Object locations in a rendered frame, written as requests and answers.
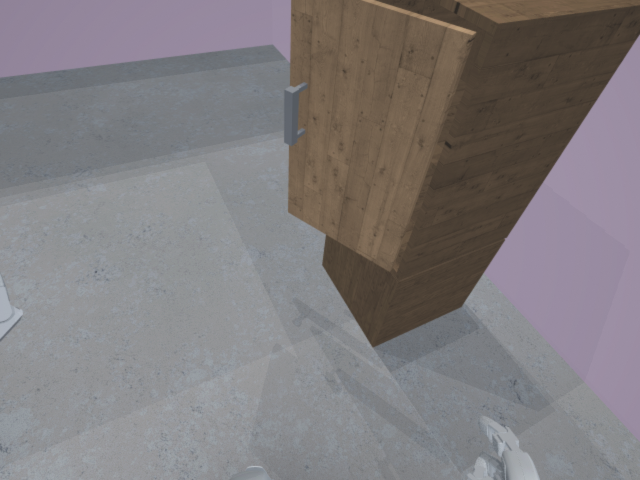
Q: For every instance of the left robot hand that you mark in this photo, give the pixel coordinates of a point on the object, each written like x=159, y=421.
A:
x=9, y=315

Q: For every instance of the handle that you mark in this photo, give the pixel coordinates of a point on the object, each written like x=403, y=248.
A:
x=291, y=107

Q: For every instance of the cupboard door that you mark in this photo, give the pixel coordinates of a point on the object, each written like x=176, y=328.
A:
x=381, y=81

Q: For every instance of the right robot hand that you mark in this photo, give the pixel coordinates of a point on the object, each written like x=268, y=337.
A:
x=515, y=464

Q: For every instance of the robot left shin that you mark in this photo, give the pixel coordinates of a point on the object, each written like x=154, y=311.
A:
x=258, y=468

